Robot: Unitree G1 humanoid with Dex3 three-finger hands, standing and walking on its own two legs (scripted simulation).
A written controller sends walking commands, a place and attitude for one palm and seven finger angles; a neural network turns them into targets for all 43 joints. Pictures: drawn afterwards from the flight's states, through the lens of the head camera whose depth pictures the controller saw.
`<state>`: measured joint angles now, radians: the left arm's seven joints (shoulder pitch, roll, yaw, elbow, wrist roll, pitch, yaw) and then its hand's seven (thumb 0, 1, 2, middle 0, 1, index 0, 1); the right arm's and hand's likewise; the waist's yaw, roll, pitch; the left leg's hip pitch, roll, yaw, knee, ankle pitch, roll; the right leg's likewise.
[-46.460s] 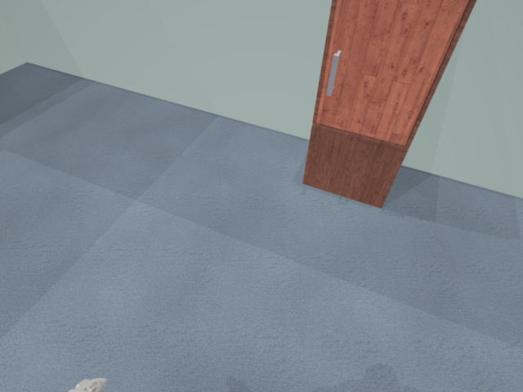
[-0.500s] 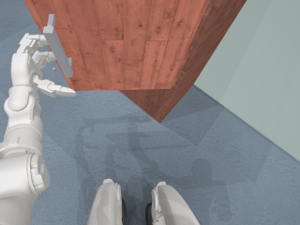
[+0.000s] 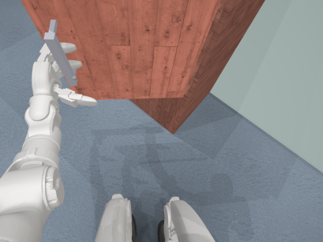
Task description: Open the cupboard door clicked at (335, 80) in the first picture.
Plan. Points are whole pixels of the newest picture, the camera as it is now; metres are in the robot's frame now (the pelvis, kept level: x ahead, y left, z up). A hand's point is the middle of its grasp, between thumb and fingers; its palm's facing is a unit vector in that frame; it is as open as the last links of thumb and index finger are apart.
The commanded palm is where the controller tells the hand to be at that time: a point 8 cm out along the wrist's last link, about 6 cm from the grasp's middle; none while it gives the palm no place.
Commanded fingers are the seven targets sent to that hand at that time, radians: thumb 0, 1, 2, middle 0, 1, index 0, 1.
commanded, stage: slide the fingers in behind the handle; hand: left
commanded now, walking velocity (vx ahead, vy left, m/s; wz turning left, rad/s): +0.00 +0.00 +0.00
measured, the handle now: (64, 56) +0.55 +0.21 +0.05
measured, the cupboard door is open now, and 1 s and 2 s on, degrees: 45 45 69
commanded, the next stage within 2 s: close the thumb around the handle in 0.48 s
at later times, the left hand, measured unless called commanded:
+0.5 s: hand (74, 76) +0.50 +0.18 +0.04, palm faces +0.05 -1.00 -0.02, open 14.0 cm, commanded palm +0.48 +0.22 +0.04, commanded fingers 0.00 -0.50 0.30 -0.30 -1.20 -0.30 -1.20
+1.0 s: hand (75, 76) +0.50 +0.18 +0.04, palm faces +0.07 -1.00 -0.03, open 9.2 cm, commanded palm +0.48 +0.21 +0.04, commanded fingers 0.00 0.73 0.83 -0.39 -1.33 -0.39 -1.33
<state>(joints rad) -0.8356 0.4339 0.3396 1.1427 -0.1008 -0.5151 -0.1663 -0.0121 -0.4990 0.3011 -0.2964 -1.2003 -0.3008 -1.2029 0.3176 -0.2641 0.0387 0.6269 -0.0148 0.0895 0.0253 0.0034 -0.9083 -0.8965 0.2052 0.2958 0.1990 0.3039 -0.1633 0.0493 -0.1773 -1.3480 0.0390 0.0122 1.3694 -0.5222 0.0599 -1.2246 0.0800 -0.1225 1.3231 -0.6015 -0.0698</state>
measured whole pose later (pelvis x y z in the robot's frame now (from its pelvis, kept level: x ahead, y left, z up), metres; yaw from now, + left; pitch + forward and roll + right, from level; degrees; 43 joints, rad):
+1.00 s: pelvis +0.00 +0.01 +0.00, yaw +0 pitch +29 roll -5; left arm -0.85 0.41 0.32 1.16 -0.07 -0.55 -0.09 0.00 0.21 0.60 -0.35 -1.28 -0.34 -1.28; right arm 0.32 -0.26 0.03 0.63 -0.03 0.11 0.04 0.00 -0.91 -0.90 0.21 0.30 0.20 0.30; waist -0.17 0.05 -0.18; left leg -1.35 0.03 0.02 1.36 -0.52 0.07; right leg -1.23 0.07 -0.11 1.32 -0.60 -0.06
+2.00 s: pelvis +0.03 +0.01 +0.03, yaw +1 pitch +24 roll -2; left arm -0.11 -0.02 0.01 0.44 -0.08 -0.53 0.26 0.02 0.71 0.75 -0.31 -1.31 -0.36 -1.31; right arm 0.24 -0.22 0.00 0.53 -0.03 0.10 0.09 0.01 -0.91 -0.90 0.20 0.30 0.20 0.30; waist -0.03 0.02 -0.22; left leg -1.13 0.01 0.07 1.24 -0.53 0.07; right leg -1.03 0.06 -0.06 1.22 -0.61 -0.05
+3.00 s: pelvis +0.01 -0.06 +0.02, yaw +5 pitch +22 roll +3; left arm 0.11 -0.07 -0.12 0.30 0.03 -0.51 0.49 0.00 -0.33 0.37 -0.30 -1.17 -0.32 -1.18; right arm 0.17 -0.21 -0.02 0.62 -0.07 -0.05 0.02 0.01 -0.91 -0.90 0.20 0.30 0.20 0.30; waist -0.01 0.02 -0.21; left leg -1.14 -0.03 -0.04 1.26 -0.51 -0.03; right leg -1.06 0.06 -0.12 1.31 -0.65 -0.14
